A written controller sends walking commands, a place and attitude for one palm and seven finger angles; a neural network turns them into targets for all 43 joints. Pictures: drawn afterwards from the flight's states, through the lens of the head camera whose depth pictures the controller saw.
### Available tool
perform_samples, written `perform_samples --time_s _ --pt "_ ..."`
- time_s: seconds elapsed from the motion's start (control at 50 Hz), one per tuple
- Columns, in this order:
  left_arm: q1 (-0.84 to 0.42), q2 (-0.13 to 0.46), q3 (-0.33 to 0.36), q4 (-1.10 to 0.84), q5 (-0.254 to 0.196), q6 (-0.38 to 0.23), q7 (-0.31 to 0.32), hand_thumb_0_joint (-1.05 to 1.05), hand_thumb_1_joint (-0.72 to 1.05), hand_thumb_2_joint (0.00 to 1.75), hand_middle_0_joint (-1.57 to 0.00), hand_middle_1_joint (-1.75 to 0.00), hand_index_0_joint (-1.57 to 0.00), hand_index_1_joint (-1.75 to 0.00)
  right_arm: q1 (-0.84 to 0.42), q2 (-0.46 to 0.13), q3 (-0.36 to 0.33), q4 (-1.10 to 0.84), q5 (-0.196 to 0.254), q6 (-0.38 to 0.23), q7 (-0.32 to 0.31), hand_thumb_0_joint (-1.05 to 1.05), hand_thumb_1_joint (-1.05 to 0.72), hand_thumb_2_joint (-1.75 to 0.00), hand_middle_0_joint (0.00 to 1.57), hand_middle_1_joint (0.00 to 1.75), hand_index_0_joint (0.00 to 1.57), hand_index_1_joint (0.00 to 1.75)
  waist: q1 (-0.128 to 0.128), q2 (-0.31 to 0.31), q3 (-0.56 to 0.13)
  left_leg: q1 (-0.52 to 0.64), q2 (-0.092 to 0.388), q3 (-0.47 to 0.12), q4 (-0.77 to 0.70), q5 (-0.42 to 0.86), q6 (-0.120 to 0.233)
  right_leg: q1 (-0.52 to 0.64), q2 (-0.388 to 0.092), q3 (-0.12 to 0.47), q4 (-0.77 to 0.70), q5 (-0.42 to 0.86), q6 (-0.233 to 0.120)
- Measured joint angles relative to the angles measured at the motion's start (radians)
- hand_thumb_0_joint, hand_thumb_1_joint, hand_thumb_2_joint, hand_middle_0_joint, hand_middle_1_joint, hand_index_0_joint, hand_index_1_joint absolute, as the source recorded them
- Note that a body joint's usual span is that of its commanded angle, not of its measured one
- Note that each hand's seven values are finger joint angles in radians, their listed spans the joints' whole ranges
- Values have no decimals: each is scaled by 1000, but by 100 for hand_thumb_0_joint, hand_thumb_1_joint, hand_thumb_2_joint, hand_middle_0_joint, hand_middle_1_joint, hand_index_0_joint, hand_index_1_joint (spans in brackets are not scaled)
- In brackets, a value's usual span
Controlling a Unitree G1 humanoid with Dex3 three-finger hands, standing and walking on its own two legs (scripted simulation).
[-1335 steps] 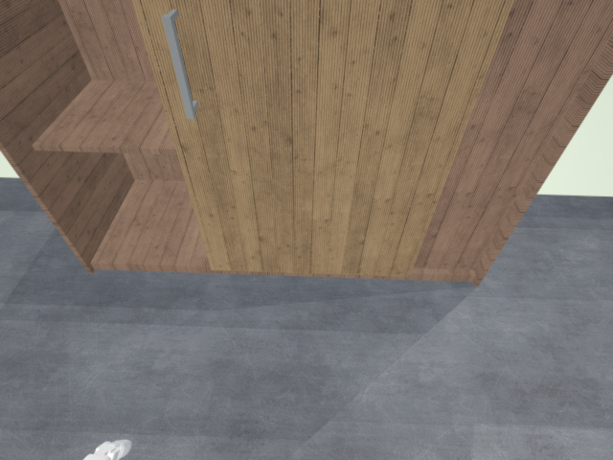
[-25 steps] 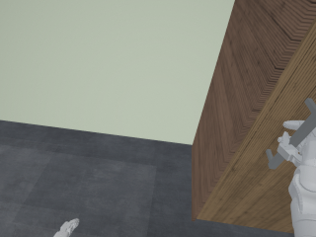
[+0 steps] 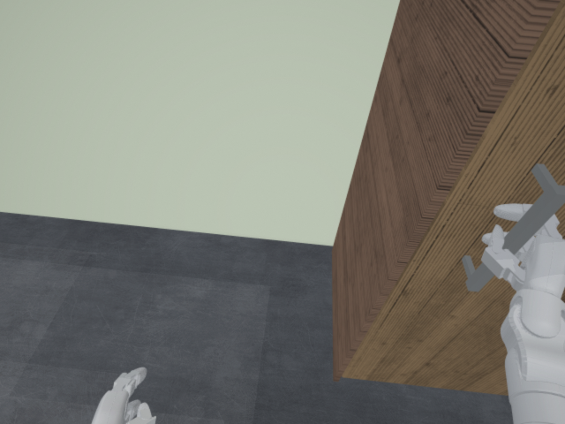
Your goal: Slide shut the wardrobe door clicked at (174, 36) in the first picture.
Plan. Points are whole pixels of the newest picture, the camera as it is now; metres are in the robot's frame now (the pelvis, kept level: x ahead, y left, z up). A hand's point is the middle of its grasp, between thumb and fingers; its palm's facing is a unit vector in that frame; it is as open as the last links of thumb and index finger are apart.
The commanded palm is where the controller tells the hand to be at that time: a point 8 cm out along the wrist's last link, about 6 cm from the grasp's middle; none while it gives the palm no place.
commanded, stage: stop walking and hold the door there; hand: right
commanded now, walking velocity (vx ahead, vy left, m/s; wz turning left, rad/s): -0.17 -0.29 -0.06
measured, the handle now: (503, 235) +0.37 -0.30 +0.10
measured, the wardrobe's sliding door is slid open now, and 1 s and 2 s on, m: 0.00 0.00 0.00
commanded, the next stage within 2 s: none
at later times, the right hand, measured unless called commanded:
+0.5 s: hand (493, 257) +0.33 -0.27 +0.10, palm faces +0.31 +0.93 -0.21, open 5.7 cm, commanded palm +0.29 -0.29 +0.10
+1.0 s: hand (502, 262) +0.32 -0.28 +0.10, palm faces +0.01 +1.00 -0.10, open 5.7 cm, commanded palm +0.30 -0.29 +0.10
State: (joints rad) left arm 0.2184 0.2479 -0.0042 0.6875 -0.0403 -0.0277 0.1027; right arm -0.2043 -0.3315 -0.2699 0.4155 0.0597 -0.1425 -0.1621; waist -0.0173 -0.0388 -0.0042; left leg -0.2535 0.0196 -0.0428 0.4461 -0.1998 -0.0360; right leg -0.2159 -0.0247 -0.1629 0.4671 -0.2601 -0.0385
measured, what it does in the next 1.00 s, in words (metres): steps to the right: left foot, then right foot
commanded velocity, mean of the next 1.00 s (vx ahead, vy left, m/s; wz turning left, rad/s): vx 0.02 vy -0.06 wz -0.03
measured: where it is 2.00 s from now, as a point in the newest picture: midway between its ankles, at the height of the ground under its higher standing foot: outside the picture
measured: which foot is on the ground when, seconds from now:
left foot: down 0.00-0.22, up 0.24-0.44, down 0.46-0.70, up 0.72-0.84, down 0.86-1.00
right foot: down 0.00-0.46, up 0.48-0.68, down 0.70-1.00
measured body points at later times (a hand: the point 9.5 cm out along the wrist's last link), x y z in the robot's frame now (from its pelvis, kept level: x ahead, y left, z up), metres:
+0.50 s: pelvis -0.04 -0.07 -0.02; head -0.01 -0.03 +0.43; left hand +0.11 +0.16 -0.14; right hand +0.31 -0.32 +0.11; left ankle -0.04 +0.06 -0.74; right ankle -0.02 -0.10 -0.72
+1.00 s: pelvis -0.04 -0.19 -0.02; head +0.01 -0.17 +0.43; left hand +0.14 -0.01 -0.14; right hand +0.31 -0.33 +0.11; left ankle -0.03 -0.07 -0.74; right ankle -0.03 -0.33 -0.74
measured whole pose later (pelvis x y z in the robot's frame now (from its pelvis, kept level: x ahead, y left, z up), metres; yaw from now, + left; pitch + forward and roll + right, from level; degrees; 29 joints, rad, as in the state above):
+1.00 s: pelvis -0.04 -0.19 -0.02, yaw -1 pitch -1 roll +0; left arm 0.11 0.14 -0.06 0.68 -0.02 -0.06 0.03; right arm -0.33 -0.10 0.10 0.16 0.05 -0.09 -0.12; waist -0.03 -0.04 0.15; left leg -0.29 0.05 0.09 0.64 -0.32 0.00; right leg -0.29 -0.08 -0.03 0.63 -0.32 0.04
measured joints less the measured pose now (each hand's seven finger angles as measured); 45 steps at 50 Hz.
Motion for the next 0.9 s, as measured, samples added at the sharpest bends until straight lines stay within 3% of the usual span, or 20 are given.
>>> perform_samples --time_s 0.1,0.2,0.24,0.3,0.36,0.4,0.44,0.46,0.48,0.52,0.58,0.62,0.68,0.7,0.74,0.78,0.86,0.9 --pt "-24 24 20 -14 -4 38 0 1 91 90 -20 -30 -20 -30 -24 6 17 -17 -8 1 1 -6 -74 -79 45 140 37 140 11 -13 22 -26 16 8 15 4 -15 -40 13 9 34 -2 -12" --pt "-45 29 25 -25 -8 72 -1 1 91 90 -20 -30 -20 -30 -66 14 50 -26 -11 8 5 -5 -75 -78 45 140 37 140 19 10 41 -55 53 -4 53 1 -40 -56 51 -1 41 9 -43" --pt "-48 22 21 -37 -11 79 -4 1 91 90 -20 -30 -20 -30 -80 15 60 -28 -9 9 8 -5 -76 -78 45 140 36 140 21 23 46 -74 68 -8 91 -17 -25 -61 64 -10 51 9 -59" --pt "-48 7 11 -54 -12 73 -11 1 91 90 -20 -30 -20 -30 -85 23 66 -25 -5 11 4 -4 -77 -78 45 140 34 140 13 19 52 -121 76 27 260 -166 5 -59 68 -36 63 0 -79" --pt "-40 -7 1 -53 -7 50 -21 1 91 90 -20 -30 -19 -30 -84 45 72 -21 8 20 -5 -4 -78 -79 45 140 30 140 3 -11 59 -127 65 86 378 -242 12 -49 64 -54 56 2 -93" --pt "-34 -17 -8 -43 -3 36 -33 1 91 90 -20 -30 -20 -30 -85 53 80 -25 13 32 -8 -4 -78 -79 45 140 28 140 -4 -22 62 -94 64 128 348 -236 12 -45 69 -65 52 5 -99" --pt "-28 -27 -20 -37 1 32 -44 1 91 90 -20 -30 -20 -30 -89 52 89 -36 15 41 -5 -4 -78 -80 45 140 27 140 -10 -16 60 -33 68 157 226 -173 23 -60 82 -75 73 -5 -102" --pt "-30 -26 -26 -35 4 34 -50 1 91 90 -20 -30 -20 -30 -93 52 92 -44 12 41 -3 -4 -78 -80 45 140 27 140 -10 -17 61 -19 69 156 182 -131 38 -81 82 -74 108 -20 -85" --pt "-39 -20 -28 -29 6 40 -54 1 91 90 -20 -30 -20 -30 -97 60 96 -51 12 39 -2 -4 -78 -80 45 140 26 140 -7 -31 72 -24 68 161 186 -123 37 -115 81 -47 185 -81 -47" --pt "-53 -6 -24 -15 12 44 -62 1 91 90 -20 -30 -20 -30 -105 78 113 -67 16 32 3 -4 -78 -80 45 140 27 140 -10 -38 94 -25 82 159 179 -119 20 -202 96 47 414 -172 14" --pt "-56 3 -18 -2 17 39 -63 2 91 90 -20 -30 -20 -30 -106 102 148 -109 9 34 7 -3 -78 -81 45 140 28 140 -10 1 114 -17 136 140 143 -96 -16 -268 74 135 600 -195 48" --pt "-58 3 -21 2 23 38 -55 2 91 90 -20 -30 -20 -30 -100 114 167 -137 -4 21 16 -3 -78 -81 45 140 30 140 6 41 118 -17 183 134 132 -87 -42 -245 23 152 512 -170 49" --pt "-59 16 -11 -16 28 37 -37 2 91 90 -20 -30 -20 -30 -88 143 204 -205 -10 21 32 -2 -77 -82 45 140 32 140 19 62 120 -38 232 117 174 -104 -72 -123 -44 148 205 -40 47" --pt "-55 32 -4 -33 28 32 -32 2 91 90 -20 -30 -20 -30 -85 159 220 -233 -7 27 34 -2 -77 -83 45 140 32 140 18 37 113 -62 226 113 220 -123 -65 -81 -75 149 121 32 57" --pt "-81 4 18 -31 23 20 -23 2 91 90 -20 -30 -20 -30 -101 158 251 -266 0 33 32 -1 -77 -83 45 140 32 140 13 51 141 -120 204 48 385 -247 -34 -85 -68 127 168 -26 118" --pt "-85 -45 15 -29 15 8 -30 2 91 90 -20 -30 -19 -30 -113 170 276 -270 2 30 31 -1 -78 -84 45 140 30 140 -5 69 160 -140 140 31 459 -294 -13 -75 -60 114 178 -58 122" --pt "-76 -109 -31 -33 18 -24 -69 1 91 90 -20 -30 -19 -30 -121 207 307 -283 -3 44 24 0 -81 -84 45 140 27 140 -32 65 172 -78 34 104 273 -129 25 -64 -50 112 161 -49 115" --pt "-92 -110 -45 -26 20 -27 -80 1 91 90 -20 -30 -19 -30 -114 224 313 -281 -12 45 22 -1 -80 -83 45 140 26 140 -27 11 180 -54 12 116 236 -122 53 -69 -68 124 180 -60 109"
